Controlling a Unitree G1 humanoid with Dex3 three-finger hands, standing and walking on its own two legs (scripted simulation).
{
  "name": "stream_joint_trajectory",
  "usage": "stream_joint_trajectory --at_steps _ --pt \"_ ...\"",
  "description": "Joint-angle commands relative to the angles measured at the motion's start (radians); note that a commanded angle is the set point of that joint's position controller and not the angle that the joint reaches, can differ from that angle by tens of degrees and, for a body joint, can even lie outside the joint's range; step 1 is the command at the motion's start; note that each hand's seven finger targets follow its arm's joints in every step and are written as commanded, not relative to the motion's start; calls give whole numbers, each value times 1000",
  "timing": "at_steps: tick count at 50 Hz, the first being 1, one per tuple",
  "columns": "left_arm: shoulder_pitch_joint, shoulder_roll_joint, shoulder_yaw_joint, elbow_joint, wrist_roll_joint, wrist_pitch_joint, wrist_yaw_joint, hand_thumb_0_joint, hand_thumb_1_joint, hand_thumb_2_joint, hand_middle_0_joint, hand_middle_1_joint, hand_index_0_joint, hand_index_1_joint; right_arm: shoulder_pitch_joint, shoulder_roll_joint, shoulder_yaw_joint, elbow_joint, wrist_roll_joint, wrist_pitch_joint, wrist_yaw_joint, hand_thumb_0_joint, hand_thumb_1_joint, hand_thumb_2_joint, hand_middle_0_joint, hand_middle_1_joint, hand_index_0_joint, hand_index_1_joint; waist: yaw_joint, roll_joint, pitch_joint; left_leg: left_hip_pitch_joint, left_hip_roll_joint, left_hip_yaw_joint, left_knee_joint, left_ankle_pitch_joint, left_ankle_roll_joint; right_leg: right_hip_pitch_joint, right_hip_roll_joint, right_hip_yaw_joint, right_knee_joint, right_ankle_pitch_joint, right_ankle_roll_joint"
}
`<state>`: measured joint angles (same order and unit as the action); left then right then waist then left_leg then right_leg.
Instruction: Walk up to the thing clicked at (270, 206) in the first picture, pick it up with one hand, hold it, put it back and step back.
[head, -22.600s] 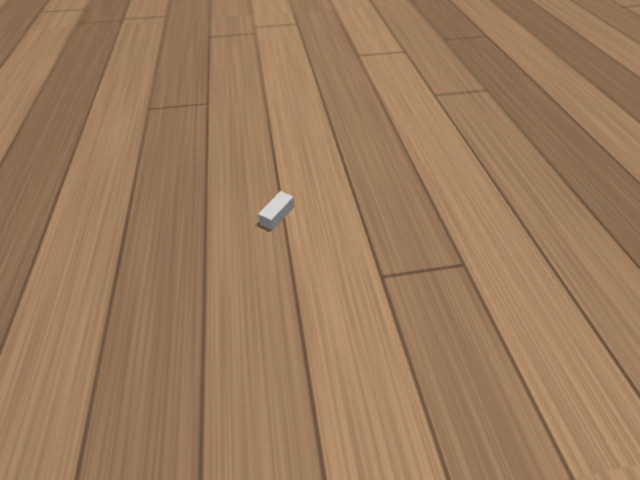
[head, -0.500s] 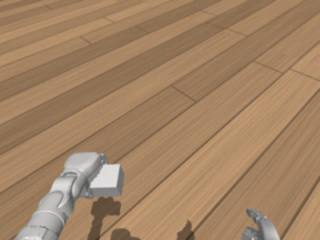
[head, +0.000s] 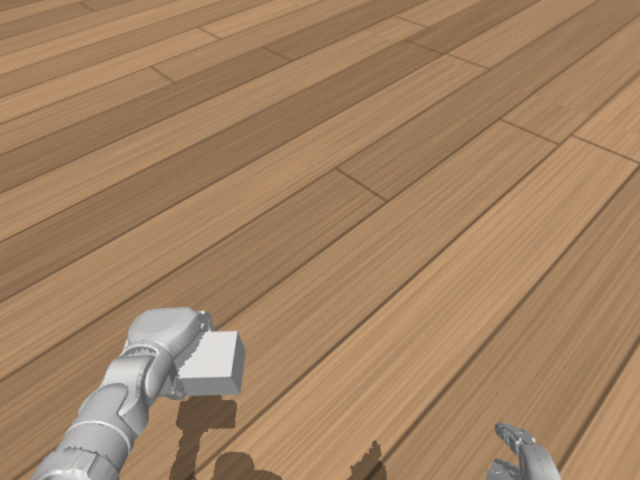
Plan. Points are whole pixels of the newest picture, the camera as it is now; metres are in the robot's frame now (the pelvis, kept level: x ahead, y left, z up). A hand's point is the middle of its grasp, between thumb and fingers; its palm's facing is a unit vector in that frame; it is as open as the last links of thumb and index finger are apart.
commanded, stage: crouch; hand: left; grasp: from above
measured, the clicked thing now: (184, 364) +0.30 +0.22 -0.08
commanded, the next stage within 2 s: lower in 1.82 s
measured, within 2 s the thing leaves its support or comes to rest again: neither
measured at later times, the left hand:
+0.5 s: hand (209, 379) +0.34 +0.24 -0.26, palm faces -0.41 +0.07 -0.91, open 9.7 cm
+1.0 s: hand (232, 398) +0.38 +0.24 -0.48, palm faces -0.45 +0.03 -0.89, open 9.8 cm
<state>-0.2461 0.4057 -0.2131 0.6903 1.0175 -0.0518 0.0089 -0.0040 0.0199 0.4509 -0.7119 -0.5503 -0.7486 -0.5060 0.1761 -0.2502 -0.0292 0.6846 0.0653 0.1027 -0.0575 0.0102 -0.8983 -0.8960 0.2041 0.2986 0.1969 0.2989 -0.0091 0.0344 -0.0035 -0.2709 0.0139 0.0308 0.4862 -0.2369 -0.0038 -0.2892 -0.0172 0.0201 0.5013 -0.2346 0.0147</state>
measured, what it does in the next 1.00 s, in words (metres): lowers itself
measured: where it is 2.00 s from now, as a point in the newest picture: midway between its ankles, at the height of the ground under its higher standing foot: outside the picture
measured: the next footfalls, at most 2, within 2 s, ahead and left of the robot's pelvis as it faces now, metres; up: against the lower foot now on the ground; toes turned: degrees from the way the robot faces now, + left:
none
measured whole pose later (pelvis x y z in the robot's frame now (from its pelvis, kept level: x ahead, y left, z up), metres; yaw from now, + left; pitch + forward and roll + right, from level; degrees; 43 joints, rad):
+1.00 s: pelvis -0.07 +0.01 -0.32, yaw -1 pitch +38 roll -5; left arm -0.84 0.56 0.00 1.29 1.26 -0.15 0.37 -0.01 0.04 0.42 -0.71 -0.54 -0.75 -0.50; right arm 0.17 -0.24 -0.02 0.73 -0.09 -0.06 0.06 0.01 -0.90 -0.90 0.21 0.30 0.20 0.30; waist -0.19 0.02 -0.18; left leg -2.01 0.00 -0.07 2.00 -0.66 0.00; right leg -1.96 -0.02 -0.04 1.95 -0.66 0.02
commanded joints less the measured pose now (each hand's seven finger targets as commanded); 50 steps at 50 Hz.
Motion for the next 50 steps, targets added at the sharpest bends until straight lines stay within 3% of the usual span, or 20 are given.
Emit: stream_joint_trajectory --at_steps 1,6,11,13,14,16,20,24,25,27,28,31,33,35,42,43,45,47,49,50 --pt "-272 168 87 -97 7 -36 80 0 709 727 -1063 -626 -1076 -616 -63 -127 -46 -124 -11 -29 -8 0 -897 -903 200 300 200 300 -11 -69 -173 35 -35 -1 -12 132 17 -22 33 -20 -47 105 -24" --pt "-415 195 105 -10 81 -69 191 0 712 713 -1047 -641 -1069 -621 -14 -141 -61 -87 -34 -31 6 0 -898 -902 200 300 200 300 -39 -15 -272 -75 -33 -5 154 117 8 -178 31 -22 102 100 -27" --pt "-544 162 97 117 165 -81 321 0 702 712 -1039 -655 -1065 -631 63 -154 -88 -54 -63 -47 30 0 -901 -903 200 300 200 300 -74 11 -416 -301 -25 -11 424 72 5 -440 34 -22 342 66 -35" --pt "-562 150 97 180 180 -76 355 0 694 701 -1023 -661 -1055 -631 82 -160 -94 -55 -66 -52 34 0 -901 -902 200 300 200 300 -82 16 -448 -397 -24 -12 498 26 6 -529 36 -27 417 23 -38" --pt "-601 186 118 189 192 -71 370 0 702 718 -1023 -677 -1057 -645 93 -164 -95 -50 -69 -54 34 0 -899 -902 200 300 200 300 -80 41 -497 -424 -23 -13 532 18 7 -560 38 -29 452 12 -39" --pt "-657 186 115 269 196 -52 392 0 692 709 -1016 -671 -1051 -637 99 -166 -96 -41 -76 -65 30 0 -900 -902 200 300 200 300 -93 37 -512 -534 -26 -18 594 -27 8 -634 43 -35 519 -23 -39" --pt "-680 184 125 399 167 -25 404 0 679 703 -997 -659 -1034 -624 122 -172 -100 -22 -90 -97 25 0 -897 -900 200 300 200 300 -99 37 -578 -695 -19 -50 717 -76 11 -793 43 -50 671 -77 -47" --pt "-761 224 145 334 156 -15 394 0 651 761 -1003 -661 -1021 -645 140 -179 -108 -30 -95 -111 21 0 -898 -901 200 300 200 300 -98 92 -714 -773 -19 -65 815 -144 6 -892 36 -56 792 -134 -54" --pt "-786 217 141 336 156 -18 389 0 650 769 -1004 -661 -1021 -647 140 -178 -106 -27 -98 -115 19 0 -898 -901 200 300 200 300 -117 101 -710 -821 -18 -66 841 -172 7 -929 34 -56 817 -152 -53" --pt "-771 238 157 379 163 -16 381 0 641 759 -994 -671 -1016 -651 148 -178 -104 -28 -99 -120 18 0 -899 -901 200 300 200 300 -127 61 -726 -907 -24 -60 890 -217 13 -947 34 -59 857 -188 -52" --pt "-770 264 173 383 164 -14 381 0 646 756 -983 -688 -1013 -661 152 -178 -104 -30 -100 -121 18 0 -898 -901 200 300 200 300 -117 54 -729 -943 -28 -58 902 -249 15 -958 34 -58 869 -217 -52" --pt "-868 308 194 340 163 -21 376 0 646 798 -995 -690 -1015 -672 156 -181 -98 -30 -107 -126 21 0 -898 -902 200 300 200 300 -134 94 -782 -978 -27 -71 959 -296 13 -1051 33 -64 938 -264 -57" --pt "-813 283 192 431 166 -28 372 0 662 774 -989 -696 -1022 -665 159 -188 -92 -16 -114 -133 29 0 -897 -901 200 300 200 300 -154 60 -710 -1057 -27 -87 1009 -319 18 -1142 30 -72 983 -286 -55" --pt "-872 314 201 431 180 -49 369 0 665 771 -991 -675 -1020 -648 162 -195 -88 -3 -120 -145 37 0 -894 -900 200 300 200 300 -168 88 -732 -1070 -25 -107 1051 -330 16 -1222 27 -79 1038 -296 -56" --pt "-941 391 251 396 213 -105 401 0 698 754 -1011 -657 -1044 -626 181 -200 -73 7 -141 -169 71 0 -894 -901 200 300 200 300 -171 158 -857 -1141 -34 -78 1204 -297 20 -1311 27 -83 1151 -274 -56" --pt "-943 369 244 409 219 -107 405 0 696 766 -1016 -662 -1046 -634 193 -201 -69 16 -147 -172 77 0 -896 -902 200 300 200 300 -186 180 -858 -1130 -32 -83 1218 -260 16 -1325 22 -86 1172 -247 -55" --pt "-969 406 260 412 234 -107 416 0 702 778 -1023 -663 -1051 -637 197 -208 -70 18 -150 -174 85 0 -896 -902 200 300 200 300 -177 220 -888 -1115 -30 -86 1241 -230 13 -1361 24 -94 1209 -231 -59" --pt "-964 357 241 425 232 -102 415 0 728 752 -1031 -655 -1065 -622 211 -204 -70 20 -158 -176 100 0 -896 -902 200 300 200 300 -196 224 -895 -1110 -27 -87 1279 -173 14 -1376 21 -100 1234 -191 -56" --pt "-985 409 268 428 239 -100 418 0 719 734 -1023 -648 -1059 -614 214 -217 -73 25 -162 -176 108 0 -897 -903 200 300 200 300 -193 238 -905 -1126 -26 -79 1317 -134 16 -1391 23 -100 1261 -159 -54" --pt "-976 393 262 430 228 -98 414 0 730 737 -1044 -635 -1073 -607 216 -207 -72 16 -163 -175 114 0 -899 -903 200 300 200 300 -192 229 -914 -1135 -27 -68 1339 -119 22 -1368 28 -99 1264 -141 -53"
